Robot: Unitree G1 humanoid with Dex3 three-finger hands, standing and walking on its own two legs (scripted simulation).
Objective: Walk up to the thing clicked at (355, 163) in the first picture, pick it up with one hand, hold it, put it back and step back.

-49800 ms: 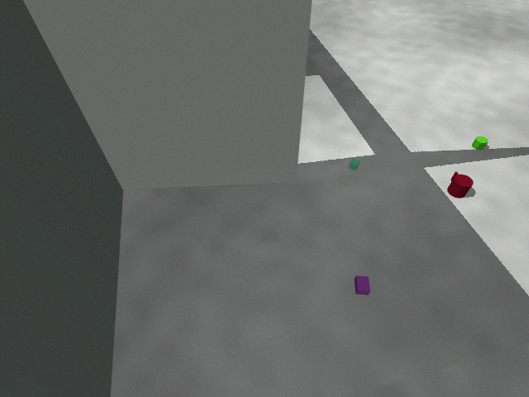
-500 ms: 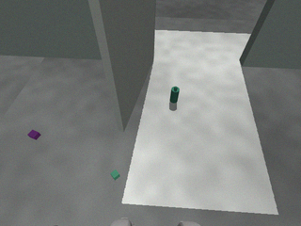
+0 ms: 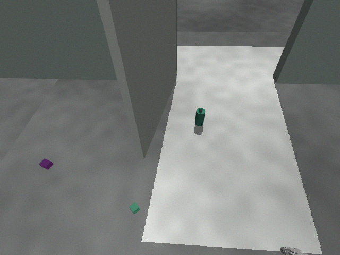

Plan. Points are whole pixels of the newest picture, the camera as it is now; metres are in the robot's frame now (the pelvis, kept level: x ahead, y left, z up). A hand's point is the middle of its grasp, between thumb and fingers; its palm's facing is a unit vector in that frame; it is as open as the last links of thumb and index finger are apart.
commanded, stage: walk up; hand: left
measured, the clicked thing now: (134, 208) +0.49 +0.25 -0.75
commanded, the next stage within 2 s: none
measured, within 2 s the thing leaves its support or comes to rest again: neither
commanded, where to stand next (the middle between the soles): +0.11 +0.00 m, yaw +1 degrees
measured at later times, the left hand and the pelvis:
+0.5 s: hand out of the picture +0.07 +0.26 -0.16, palm faces -0.02 -0.95 -0.32, open 7.4 cm; pelvis +0.00 +0.01 +0.01, yaw +0 degrees
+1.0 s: hand out of the picture +0.07 +0.25 -0.14, palm faces +0.00 -0.92 -0.39, open 7.4 cm; pelvis +0.05 -0.02 +0.00, yaw +0 degrees
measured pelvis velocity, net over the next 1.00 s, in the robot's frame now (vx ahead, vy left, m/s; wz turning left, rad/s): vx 0.05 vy -0.02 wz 0.00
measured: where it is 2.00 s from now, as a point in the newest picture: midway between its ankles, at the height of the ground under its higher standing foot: outside the picture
